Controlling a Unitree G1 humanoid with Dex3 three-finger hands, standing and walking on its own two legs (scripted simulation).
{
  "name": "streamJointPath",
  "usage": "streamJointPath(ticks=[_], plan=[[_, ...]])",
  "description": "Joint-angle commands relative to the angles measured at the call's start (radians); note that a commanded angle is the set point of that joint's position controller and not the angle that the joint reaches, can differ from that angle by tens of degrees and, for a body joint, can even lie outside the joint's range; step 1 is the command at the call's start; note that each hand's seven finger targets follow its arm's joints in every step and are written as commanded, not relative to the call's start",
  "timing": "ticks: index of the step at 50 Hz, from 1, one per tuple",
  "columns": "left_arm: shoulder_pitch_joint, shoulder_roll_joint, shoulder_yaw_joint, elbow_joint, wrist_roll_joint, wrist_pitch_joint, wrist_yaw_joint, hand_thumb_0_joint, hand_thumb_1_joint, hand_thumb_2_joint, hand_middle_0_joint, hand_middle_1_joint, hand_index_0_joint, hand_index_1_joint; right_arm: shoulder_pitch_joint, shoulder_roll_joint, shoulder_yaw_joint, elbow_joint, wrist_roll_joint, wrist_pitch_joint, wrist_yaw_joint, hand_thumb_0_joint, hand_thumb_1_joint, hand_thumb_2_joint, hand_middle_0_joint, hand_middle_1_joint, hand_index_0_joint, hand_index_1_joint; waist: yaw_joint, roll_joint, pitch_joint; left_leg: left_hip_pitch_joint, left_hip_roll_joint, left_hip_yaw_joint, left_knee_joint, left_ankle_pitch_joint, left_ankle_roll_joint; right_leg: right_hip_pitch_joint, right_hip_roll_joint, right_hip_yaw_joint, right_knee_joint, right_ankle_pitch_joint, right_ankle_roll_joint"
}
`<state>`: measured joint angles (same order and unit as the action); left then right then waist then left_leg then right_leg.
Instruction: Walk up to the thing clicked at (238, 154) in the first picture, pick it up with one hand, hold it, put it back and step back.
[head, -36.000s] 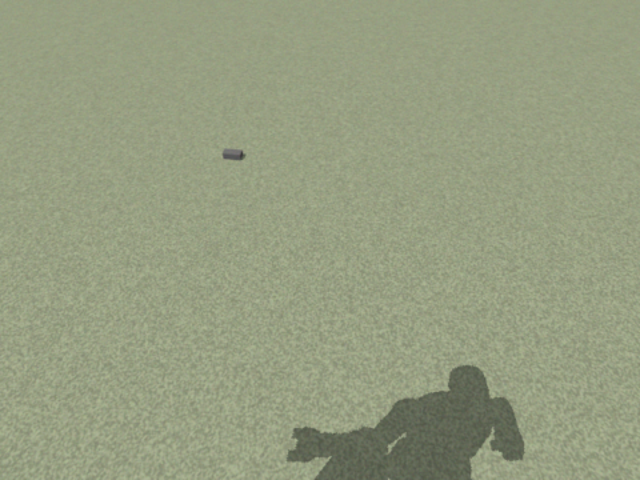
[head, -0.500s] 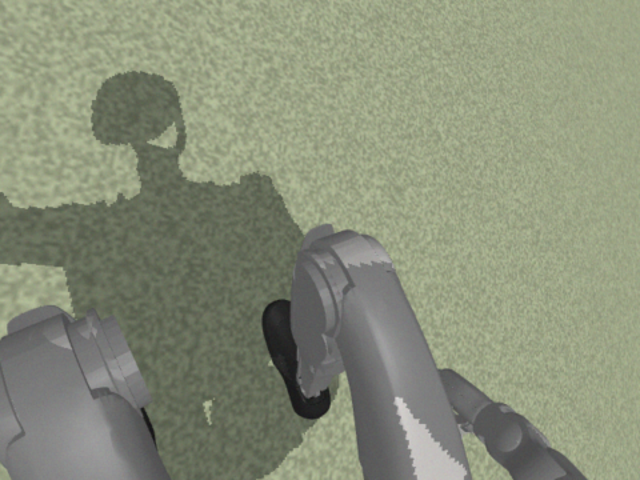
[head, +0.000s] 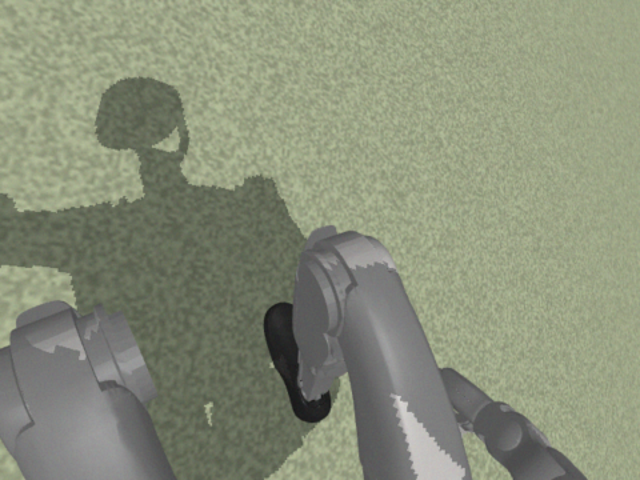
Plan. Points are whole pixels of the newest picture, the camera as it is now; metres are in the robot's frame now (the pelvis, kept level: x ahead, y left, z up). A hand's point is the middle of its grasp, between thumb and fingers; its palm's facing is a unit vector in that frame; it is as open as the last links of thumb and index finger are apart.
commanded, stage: close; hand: left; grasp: from above
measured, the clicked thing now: out of the picture +0.40 +0.46 -0.27
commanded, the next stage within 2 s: settle in 0.26 s
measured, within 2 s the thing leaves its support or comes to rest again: neither
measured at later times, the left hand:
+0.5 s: hand out of the picture +0.39 +0.43 -0.22, palm faces -0.43 -0.20 -0.88, open 7.2 cm
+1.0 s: hand out of the picture +0.39 +0.45 -0.15, palm faces -0.42 -0.15 -0.90, open 7.0 cm
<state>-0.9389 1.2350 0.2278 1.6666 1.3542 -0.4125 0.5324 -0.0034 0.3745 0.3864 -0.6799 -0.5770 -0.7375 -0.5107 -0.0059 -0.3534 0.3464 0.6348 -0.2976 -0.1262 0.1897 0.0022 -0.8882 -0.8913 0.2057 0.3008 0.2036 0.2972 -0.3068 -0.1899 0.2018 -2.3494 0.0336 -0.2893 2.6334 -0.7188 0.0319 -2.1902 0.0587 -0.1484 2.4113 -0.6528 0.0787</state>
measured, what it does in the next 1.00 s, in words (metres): stands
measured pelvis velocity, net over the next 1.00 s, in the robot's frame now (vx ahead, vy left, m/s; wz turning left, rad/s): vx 0.00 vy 0.00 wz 0.04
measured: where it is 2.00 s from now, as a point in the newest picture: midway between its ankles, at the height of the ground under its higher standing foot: (229, 424)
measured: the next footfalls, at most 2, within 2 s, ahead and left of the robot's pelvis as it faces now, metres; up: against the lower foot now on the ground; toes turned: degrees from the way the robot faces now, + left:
none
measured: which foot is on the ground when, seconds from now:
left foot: down 0.00-1.00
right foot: down 0.00-1.00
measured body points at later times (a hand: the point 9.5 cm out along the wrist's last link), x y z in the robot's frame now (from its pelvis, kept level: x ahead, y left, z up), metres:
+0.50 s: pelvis +0.00 +0.00 +0.00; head +0.25 +0.17 +0.33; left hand +0.41 +0.43 -0.17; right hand +0.11 -0.25 -0.05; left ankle +0.06 +0.12 -0.25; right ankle +0.13 -0.14 -0.25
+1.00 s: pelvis +0.00 +0.00 +0.02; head +0.23 +0.15 +0.37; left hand +0.41 +0.46 -0.10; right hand +0.12 -0.26 -0.05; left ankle +0.06 +0.12 -0.25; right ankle +0.13 -0.14 -0.25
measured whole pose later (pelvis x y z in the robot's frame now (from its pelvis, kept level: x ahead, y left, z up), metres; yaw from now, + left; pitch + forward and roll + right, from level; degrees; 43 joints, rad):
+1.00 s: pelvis +0.00 +0.00 +0.02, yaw +2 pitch +28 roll -16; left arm -0.91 1.10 0.20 1.37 1.26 -0.34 0.27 -0.02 0.46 0.18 -0.82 -0.44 -0.90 -0.36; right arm 0.08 -0.33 0.20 0.64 -0.20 -0.06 0.19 0.00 -0.90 -0.89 0.21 0.30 0.20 0.30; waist -0.23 -0.08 0.09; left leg -2.38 0.01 -0.24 2.54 -0.68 0.03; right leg -2.21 0.01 -0.12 2.36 -0.66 0.07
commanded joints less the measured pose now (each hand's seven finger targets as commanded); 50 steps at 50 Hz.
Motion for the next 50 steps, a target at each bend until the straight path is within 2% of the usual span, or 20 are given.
streamJointPath(ticks=[1,4,10,11,14,15,17,18,20,21,22,23,26,29,33,37,39,43,46,50], plan=[[-0.177,0.311,0.017,-0.082,-0.042,0.012,0.029,0.000,0.441,0.322,-0.727,-0.508,-0.790,-0.443,0.135,-0.338,-0.101,0.010,0.002,-0.005,-0.018,0.000,-0.882,-0.892,0.200,0.299,0.200,0.299,-0.040,0.551,-0.583,0.480,0.030,0.083,-0.311,0.227,-0.034,0.215,0.025,-0.143,-0.151,0.199,-0.081],[-0.173,0.282,-0.015,-0.083,-0.044,0.012,0.010,0.000,0.461,0.267,-0.733,-0.484,-0.806,-0.408,0.145,-0.334,-0.097,0.006,0.005,-0.008,-0.017,0.000,-0.880,-0.891,0.200,0.299,0.200,0.299,-0.049,0.540,-0.565,0.479,0.030,0.082,-0.310,0.201,-0.029,0.205,0.025,-0.139,-0.156,0.183,-0.078],[-0.194,0.299,-0.003,-0.131,-0.055,-0.005,0.003,0.000,0.508,0.247,-0.765,-0.471,-0.842,-0.392,0.150,-0.348,-0.104,0.010,0.005,-0.001,-0.023,0.000,-0.881,-0.891,0.200,0.299,0.200,0.299,-0.044,0.557,-0.603,0.497,0.027,0.086,-0.318,0.238,-0.031,0.242,0.030,-0.140,-0.163,0.214,-0.080],[-0.172,0.302,-0.001,-0.084,-0.050,-0.002,0.002,0.000,0.499,0.264,-0.768,-0.467,-0.838,-0.395,0.141,-0.328,-0.091,0.003,0.011,-0.001,-0.022,0.000,-0.881,-0.891,0.200,0.299,0.200,0.299,-0.037,0.561,-0.596,0.495,0.028,0.084,-0.312,0.239,-0.032,0.231,0.028,-0.139,-0.157,0.210,-0.083],[-0.150,0.274,-0.013,-0.078,-0.052,-0.012,-0.001,0.000,0.535,0.283,-0.804,-0.466,-0.870,-0.397,0.137,-0.324,-0.086,0.000,0.009,0.002,-0.020,0.000,-0.881,-0.891,0.200,0.299,0.200,0.299,-0.044,0.567,-0.582,0.512,0.031,0.078,-0.324,0.232,-0.036,0.215,0.028,-0.144,-0.155,0.199,-0.082],[-0.191,0.286,0.000,-0.138,-0.059,-0.021,0.003,0.000,0.545,0.259,-0.802,-0.454,-0.874,-0.380,0.148,-0.347,-0.106,0.007,0.006,0.006,-0.021,0.000,-0.880,-0.891,0.200,0.299,0.200,0.299,-0.047,0.576,-0.589,0.519,0.031,0.070,-0.334,0.237,-0.040,0.211,0.027,-0.151,-0.152,0.207,-0.081],[-0.155,0.285,-0.008,-0.072,-0.041,-0.012,-0.001,0.000,0.530,0.271,-0.805,-0.454,-0.870,-0.388,0.134,-0.319,-0.083,-0.005,0.008,0.003,-0.018,0.000,-0.882,-0.892,0.200,0.299,0.199,0.299,-0.038,0.583,-0.583,0.527,0.031,0.073,-0.327,0.236,-0.040,0.204,0.025,-0.146,-0.149,0.197,-0.084],[-0.164,0.280,-0.006,-0.102,-0.053,-0.018,0.001,0.000,0.536,0.270,-0.825,-0.428,-0.882,-0.369,0.134,-0.333,-0.088,0.000,0.007,0.006,-0.017,0.000,-0.883,-0.892,0.200,0.299,0.199,0.299,-0.046,0.568,-0.582,0.514,0.032,0.072,-0.325,0.244,-0.038,0.208,0.027,-0.150,-0.150,0.208,-0.079],[-0.167,0.302,0.009,-0.100,-0.039,-0.019,0.005,0.000,0.536,0.237,-0.816,-0.504,-0.906,-0.413,0.149,-0.324,-0.083,-0.007,0.008,0.009,-0.017,0.000,-0.893,-0.894,0.200,0.300,0.200,0.300,-0.042,0.572,-0.600,0.527,0.029,0.077,-0.324,0.264,-0.037,0.228,0.025,-0.144,-0.153,0.221,-0.080],[-0.179,0.299,-0.006,-0.126,-0.034,-0.016,0.002,0.000,0.552,0.233,-0.820,-0.513,-0.916,-0.416,0.147,-0.327,-0.090,0.001,0.006,0.008,-0.016,0.000,-0.893,-0.895,0.200,0.300,0.200,0.300,-0.042,0.590,-0.608,0.543,0.032,0.087,-0.313,0.264,-0.035,0.225,0.027,-0.137,-0.156,0.222,-0.081],[-0.219,0.330,0.024,-0.172,-0.049,-0.022,0.008,0.000,0.571,0.211,-0.837,-0.506,-0.934,-0.407,0.163,-0.345,-0.107,0.011,0.006,0.011,-0.019,0.000,-0.895,-0.895,0.200,0.300,0.200,0.300,-0.039,0.608,-0.624,0.533,0.029,0.086,-0.325,0.268,-0.037,0.237,0.027,-0.140,-0.161,0.229,-0.082],[-0.214,0.336,0.021,-0.160,-0.032,-0.016,0.006,0.000,0.568,0.247,-0.834,-0.523,-0.927,-0.429,0.173,-0.341,-0.105,0.005,0.005,0.010,-0.019,0.000,-0.895,-0.896,0.200,0.300,0.200,0.300,-0.040,0.614,-0.631,0.558,0.031,0.087,-0.320,0.284,-0.038,0.239,0.025,-0.137,-0.160,0.239,-0.082],[-0.215,0.323,0.023,-0.188,-0.039,-0.009,0.002,0.000,0.582,0.248,-0.852,-0.512,-0.942,-0.420,0.170,-0.342,-0.117,0.004,0.009,0.010,-0.018,0.000,-0.896,-0.895,0.200,0.300,0.200,0.300,-0.037,0.614,-0.626,0.549,0.030,0.090,-0.323,0.272,-0.039,0.218,0.024,-0.138,-0.158,0.229,-0.082],[-0.228,0.349,0.049,-0.228,-0.034,0.000,-0.002,0.000,0.578,0.266,-0.858,-0.503,-0.941,-0.420,0.176,-0.336,-0.125,0.000,0.011,0.014,-0.018,0.000,-0.895,-0.896,0.200,0.300,0.200,0.300,-0.020,0.646,-0.655,0.559,0.028,0.089,-0.339,0.275,-0.044,0.221,0.022,-0.139,-0.154,0.228,-0.086],[-0.210,0.328,0.061,-0.254,-0.040,0.016,-0.020,0.000,0.609,0.292,-0.884,-0.513,-0.963,-0.433,0.175,-0.330,-0.148,-0.004,0.019,0.021,-0.017,0.000,-0.895,-0.896,0.200,0.300,0.200,0.300,0.005,0.664,-0.681,0.557,0.025,0.089,-0.356,0.259,-0.046,0.202,0.019,-0.136,-0.152,0.219,-0.091],[-0.191,0.292,0.048,-0.293,-0.045,0.045,-0.067,0.000,0.604,0.298,-0.899,-0.489,-0.968,-0.419,0.194,-0.322,-0.178,0.000,0.035,0.026,-0.013,0.000,-0.896,-0.896,0.200,0.300,0.200,0.300,0.018,0.692,-0.697,0.576,0.020,0.103,-0.367,0.271,-0.046,0.189,0.015,-0.121,-0.163,0.219,-0.094],[-0.202,0.286,0.068,-0.353,-0.068,0.051,-0.088,0.000,0.623,0.280,-0.898,-0.492,-0.975,-0.413,0.195,-0.317,-0.192,-0.003,0.045,0.033,-0.014,0.000,-0.894,-0.895,0.200,0.300,0.200,0.300,0.039,0.697,-0.747,0.577,0.015,0.107,-0.374,0.273,-0.045,0.202,0.009,-0.119,-0.171,0.226,-0.096],[-0.212,0.200,0.024,-0.385,-0.094,0.068,-0.163,0.000,0.633,0.232,-0.900,-0.474,-0.985,-0.388,0.233,-0.307,-0.228,0.009,0.070,0.046,-0.011,0.000,-0.896,-0.895,0.200,0.300,0.200,0.300,0.025,0.653,-0.717,0.551,0.006,0.111,-0.386,0.245,-0.037,0.164,0.000,-0.107,-0.191,0.206,-0.096],[-0.220,0.157,-0.004,-0.454,-0.116,0.073,-0.217,0.000,0.648,0.234,-0.910,-0.467,-0.996,-0.381,0.246,-0.293,-0.245,0.004,0.097,0.064,-0.017,0.000,-0.894,-0.893,0.200,0.300,0.200,0.300,0.037,0.646,-0.746,0.556,0.002,0.120,-0.406,0.235,-0.032,0.185,-0.006,-0.091,-0.214,0.200,-0.097],[-0.208,0.138,0.004,-0.508,-0.138,0.066,-0.276,0.000,0.677,0.234,-0.939,-0.447,-1.022,-0.364,0.266,-0.288,-0.262,-0.005,0.116,0.090,-0.027,0.000,-0.892,-0.893,0.200,0.300,0.200,0.300,0.042,0.589,-0.753,0.535,-0.006,0.132,-0.407,0.220,-0.024,0.207,-0.011,-0.080,-0.242,0.187,-0.103]])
